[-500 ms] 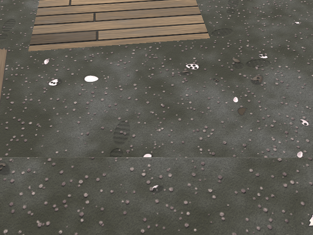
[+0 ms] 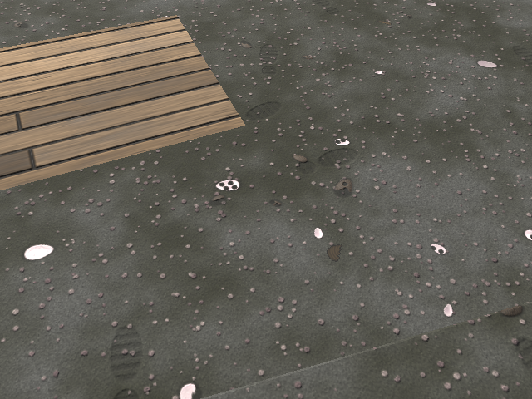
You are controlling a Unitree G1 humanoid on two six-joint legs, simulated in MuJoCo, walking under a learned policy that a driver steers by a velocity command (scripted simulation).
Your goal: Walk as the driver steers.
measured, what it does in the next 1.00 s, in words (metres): goes down: right foot, then left foot 0.13 m lower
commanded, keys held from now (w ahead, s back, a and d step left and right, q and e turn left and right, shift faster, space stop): w+e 0.20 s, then w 0.16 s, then w+q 0.60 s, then q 0.04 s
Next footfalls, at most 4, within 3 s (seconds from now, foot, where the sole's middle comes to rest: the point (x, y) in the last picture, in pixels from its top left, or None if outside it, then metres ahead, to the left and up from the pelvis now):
0.36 right None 0.33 -0.18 -0.77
1.00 left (245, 344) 0.70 0.06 -0.90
1.40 right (300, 274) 0.94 -0.11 -0.90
1.76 left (244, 318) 0.78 0.06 -0.90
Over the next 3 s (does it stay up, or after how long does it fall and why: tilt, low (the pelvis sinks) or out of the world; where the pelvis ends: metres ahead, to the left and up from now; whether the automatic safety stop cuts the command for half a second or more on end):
stays up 1.35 0.22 -0.12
